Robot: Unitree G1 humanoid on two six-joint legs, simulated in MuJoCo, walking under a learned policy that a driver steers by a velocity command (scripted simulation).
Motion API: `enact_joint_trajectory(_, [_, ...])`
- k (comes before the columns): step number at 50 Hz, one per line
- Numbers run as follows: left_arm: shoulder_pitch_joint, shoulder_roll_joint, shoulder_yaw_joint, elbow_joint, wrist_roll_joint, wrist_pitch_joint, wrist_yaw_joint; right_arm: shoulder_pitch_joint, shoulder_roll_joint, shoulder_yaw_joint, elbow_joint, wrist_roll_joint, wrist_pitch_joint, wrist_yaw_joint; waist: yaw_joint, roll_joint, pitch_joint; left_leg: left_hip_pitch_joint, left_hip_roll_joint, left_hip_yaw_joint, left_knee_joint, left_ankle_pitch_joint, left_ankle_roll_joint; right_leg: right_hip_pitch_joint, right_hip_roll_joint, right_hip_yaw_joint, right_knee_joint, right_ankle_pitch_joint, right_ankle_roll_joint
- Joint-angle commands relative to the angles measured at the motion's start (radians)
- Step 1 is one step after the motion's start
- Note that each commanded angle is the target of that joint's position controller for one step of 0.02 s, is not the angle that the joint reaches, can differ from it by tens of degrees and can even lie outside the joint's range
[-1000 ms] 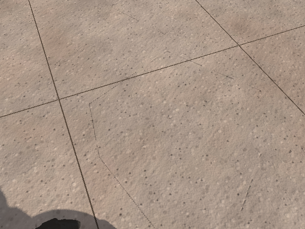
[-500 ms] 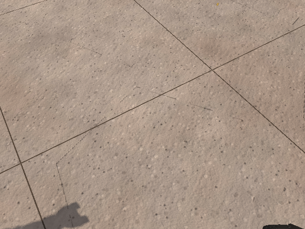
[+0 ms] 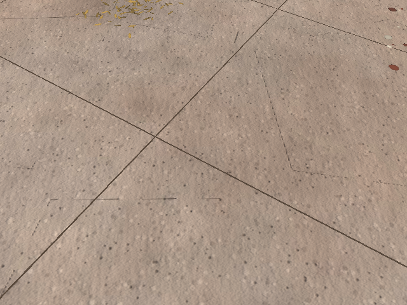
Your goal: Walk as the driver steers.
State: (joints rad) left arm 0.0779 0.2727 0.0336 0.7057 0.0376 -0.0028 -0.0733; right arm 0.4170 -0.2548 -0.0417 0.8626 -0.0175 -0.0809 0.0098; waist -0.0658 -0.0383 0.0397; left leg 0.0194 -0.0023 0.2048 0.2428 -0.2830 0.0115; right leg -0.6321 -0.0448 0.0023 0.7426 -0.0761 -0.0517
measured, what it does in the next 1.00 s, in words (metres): walks ahead: right foot, then left foot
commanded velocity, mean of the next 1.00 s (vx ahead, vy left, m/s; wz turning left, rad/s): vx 0.50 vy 0.00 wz -0.08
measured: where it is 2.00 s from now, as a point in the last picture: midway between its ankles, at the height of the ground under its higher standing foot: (211, 152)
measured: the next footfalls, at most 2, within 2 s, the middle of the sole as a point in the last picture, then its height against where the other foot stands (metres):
right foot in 0.10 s outside the picture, level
left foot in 0.66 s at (179, 285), level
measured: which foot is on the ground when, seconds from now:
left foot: down 0.00-0.12, up 0.14-0.64, down 0.66-1.00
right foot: up 0.00-0.08, down 0.10-0.68, up 0.70-1.00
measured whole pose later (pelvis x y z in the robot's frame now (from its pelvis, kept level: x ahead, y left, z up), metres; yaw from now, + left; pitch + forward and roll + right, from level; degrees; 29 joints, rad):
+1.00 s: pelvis +0.55 -0.01 +0.01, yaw -2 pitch +0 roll +1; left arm 0.14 0.24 0.03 0.90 0.03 -0.03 -0.03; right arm 0.42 -0.21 -0.04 0.98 -0.01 -0.08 0.01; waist -0.03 -0.04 0.04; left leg -0.01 -0.08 0.09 0.21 -0.20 0.08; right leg -0.62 -0.11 -0.01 0.79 -0.06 -0.02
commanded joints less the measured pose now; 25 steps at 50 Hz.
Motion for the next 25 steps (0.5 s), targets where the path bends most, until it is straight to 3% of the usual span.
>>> enact_joint_trajectory(1, [-0.091, 0.036, -0.003, -0.082, 0.006, -0.016, 0.001, 0.015, -0.155, -0.030, -0.026, 0.003, -0.005, -0.004, 0.018, 0.128, 0.044, -0.049, 0.264, -0.089, -0.071, 0.493, 0.123, 0.096, 0.028, -0.063, -0.117, -0.031, -0.027])
enact_joint_trajectory(3, [-0.063, 0.051, 0.002, -0.072, 0.015, -0.023, 0.012, 0.032, -0.177, -0.032, -0.002, 0.002, 0.009, -0.009, 0.040, 0.138, 0.017, 0.018, 0.277, -0.071, 0.038, 0.744, 0.116, 0.172, 0.069, -0.092, -0.169, -0.129, -0.060])
enact_joint_trajectory(4, [0.017, 0.061, 0.009, -0.046, 0.019, -0.032, 0.018, 0.035, -0.185, -0.031, 0.007, 0.003, 0.016, -0.011, 0.080, 0.139, -0.034, 0.029, 0.270, -0.053, 0.160, 0.873, 0.108, 0.277, 0.100, -0.101, -0.212, -0.146, -0.082])
enact_joint_trajectory(5, [0.171, 0.079, 0.021, 0.010, 0.027, -0.043, 0.027, 0.034, -0.174, -0.023, 0.009, 0.007, 0.023, -0.013, 0.147, 0.108, -0.124, -0.029, 0.238, -0.015, 0.348, 0.862, 0.088, 0.484, 0.124, -0.102, -0.278, -0.104, -0.105])
enact_joint_trajectory(6, [0.341, 0.148, 0.043, 0.049, 0.043, -0.049, 0.043, 0.023, -0.138, -0.009, -0.026, 0.010, 0.020, -0.012, 0.216, 0.027, -0.251, -0.226, 0.206, -0.010, 0.620, 0.551, 0.068, 0.754, -0.056, 0.102, -0.286, -0.188, -0.152])
enact_joint_trajectory(7, [0.367, 0.255, 0.067, 0.054, 0.029, -0.044, 0.058, 0.096, -0.030, 0.013, -0.078, 0.025, 0.018, 0.009, 0.162, -0.222, -0.369, -0.609, 0.018, -0.028, 0.972, -0.251, 0.020, 1.022, -0.370, 0.613, -0.369, -0.167, -0.289])
enact_joint_trajectory(8, [0.371, 0.241, 0.071, 0.052, -0.012, -0.038, 0.068, -0.010, -0.148, -0.020, -0.074, 0.005, 0.027, -0.004, 0.199, -0.063, -0.338, -0.693, 0.025, -0.193, 1.063, -0.242, 0.031, 0.970, -0.349, 0.636, -0.407, -0.043, -0.278])
enact_joint_trajectory(9, [0.308, 0.197, 0.059, 0.069, -0.019, -0.042, 0.074, -0.072, -0.135, -0.020, -0.095, 0.015, 0.020, -0.001, 0.161, -0.040, -0.201, -0.726, 0.067, -0.223, 1.043, -0.148, 0.043, 0.860, -0.298, 0.452, -0.408, 0.087, -0.252])
enact_joint_trajectory(10, [0.266, 0.141, 0.044, 0.078, -0.017, -0.049, 0.072, -0.079, -0.112, -0.012, -0.089, 0.018, 0.012, 0.003, 0.122, -0.010, -0.122, -0.688, 0.093, -0.222, 0.969, -0.093, 0.044, 0.735, -0.248, 0.351, -0.437, 0.179, -0.216])
enact_joint_trajectory(11, [0.228, 0.108, 0.034, 0.080, -0.020, -0.057, 0.071, -0.067, -0.103, -0.012, -0.074, 0.008, 0.021, 0.005, 0.086, -0.006, -0.082, -0.638, 0.111, -0.221, 0.911, -0.069, 0.037, 0.651, -0.204, 0.280, -0.467, 0.205, -0.182])
enact_joint_trajectory(13, [0.197, 0.070, 0.021, 0.088, -0.023, -0.068, 0.069, -0.011, -0.083, -0.010, -0.046, -0.013, 0.049, 0.014, 0.041, -0.032, -0.071, -0.538, 0.113, -0.214, 0.861, -0.041, 0.017, 0.542, -0.160, 0.205, -0.526, 0.205, -0.163])
enact_joint_trajectory(16, [0.236, 0.094, 0.029, 0.124, -0.034, -0.085, 0.068, -0.075, -0.066, -0.012, -0.060, -0.021, 0.063, 0.028, 0.036, -0.024, -0.026, -0.587, 0.120, -0.195, 0.801, 0.039, -0.005, 0.510, -0.143, 0.163, -0.602, 0.159, -0.182])
enact_joint_trajectory(20, [0.294, 0.092, 0.029, 0.164, -0.033, -0.086, 0.066, -0.233, -0.063, -0.009, -0.104, -0.016, 0.061, 0.028, 0.070, -0.011, 0.034, -0.684, 0.132, -0.185, 0.639, 0.183, -0.024, 0.543, -0.126, 0.120, -0.640, 0.148, -0.177])
enact_joint_trajectory(25, [0.375, 0.102, 0.027, 0.218, -0.026, -0.087, 0.069, -0.387, -0.055, 0.002, -0.150, -0.010, 0.053, 0.028, 0.116, -0.015, 0.060, -0.670, 0.095, -0.151, 0.443, 0.273, 0.001, 0.633, -0.135, 0.078, -0.622, 0.241, -0.157])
